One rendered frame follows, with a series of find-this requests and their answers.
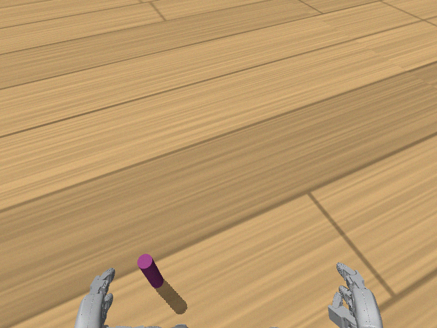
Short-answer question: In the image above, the can can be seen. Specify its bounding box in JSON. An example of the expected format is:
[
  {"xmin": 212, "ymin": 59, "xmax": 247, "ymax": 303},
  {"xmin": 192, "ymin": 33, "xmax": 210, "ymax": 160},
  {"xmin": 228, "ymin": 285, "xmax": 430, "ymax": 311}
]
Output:
[{"xmin": 137, "ymin": 254, "xmax": 163, "ymax": 288}]

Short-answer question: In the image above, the right robot hand can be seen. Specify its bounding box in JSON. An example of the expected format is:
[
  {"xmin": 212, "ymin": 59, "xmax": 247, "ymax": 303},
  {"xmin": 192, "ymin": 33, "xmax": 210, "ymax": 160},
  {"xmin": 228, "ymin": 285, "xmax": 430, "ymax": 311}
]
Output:
[{"xmin": 328, "ymin": 262, "xmax": 383, "ymax": 328}]

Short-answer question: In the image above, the left robot hand can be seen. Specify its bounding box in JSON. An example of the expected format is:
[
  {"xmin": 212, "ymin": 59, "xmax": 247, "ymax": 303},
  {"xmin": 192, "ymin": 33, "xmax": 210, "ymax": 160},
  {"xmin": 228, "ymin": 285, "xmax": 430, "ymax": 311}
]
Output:
[{"xmin": 74, "ymin": 268, "xmax": 162, "ymax": 328}]

